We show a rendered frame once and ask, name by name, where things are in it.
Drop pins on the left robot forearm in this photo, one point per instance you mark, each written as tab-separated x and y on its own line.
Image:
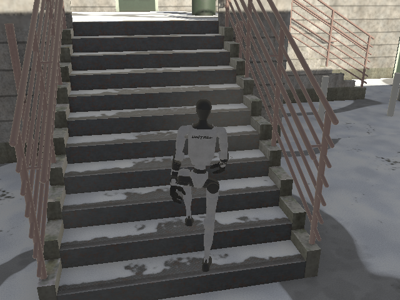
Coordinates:
175	171

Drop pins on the left robot hand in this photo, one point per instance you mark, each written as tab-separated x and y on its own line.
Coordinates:
174	194

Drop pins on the right robot thigh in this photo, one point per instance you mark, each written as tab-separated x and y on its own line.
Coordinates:
212	193

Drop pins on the left robot upper arm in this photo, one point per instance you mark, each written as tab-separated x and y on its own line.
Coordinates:
180	141

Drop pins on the left robot foot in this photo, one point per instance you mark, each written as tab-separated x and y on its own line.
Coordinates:
189	221

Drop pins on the right robot hand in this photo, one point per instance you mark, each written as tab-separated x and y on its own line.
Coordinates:
216	166

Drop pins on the right robot forearm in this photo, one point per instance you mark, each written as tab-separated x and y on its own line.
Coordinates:
223	163

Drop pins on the right robot upper arm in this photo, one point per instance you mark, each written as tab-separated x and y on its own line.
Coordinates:
223	142

